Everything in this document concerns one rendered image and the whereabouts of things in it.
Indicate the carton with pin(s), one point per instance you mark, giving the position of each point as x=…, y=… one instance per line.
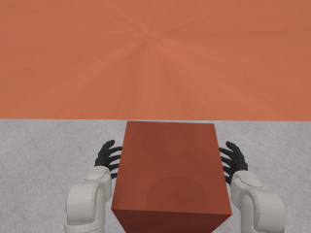
x=170, y=179

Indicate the left robot hand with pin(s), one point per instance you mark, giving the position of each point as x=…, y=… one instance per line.
x=104, y=158

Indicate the robot left forearm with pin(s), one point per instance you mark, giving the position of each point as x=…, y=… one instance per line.
x=85, y=204

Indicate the right robot hand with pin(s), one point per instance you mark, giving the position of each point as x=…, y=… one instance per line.
x=235, y=163

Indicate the robot right forearm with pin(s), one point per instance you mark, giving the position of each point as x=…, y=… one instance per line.
x=262, y=211

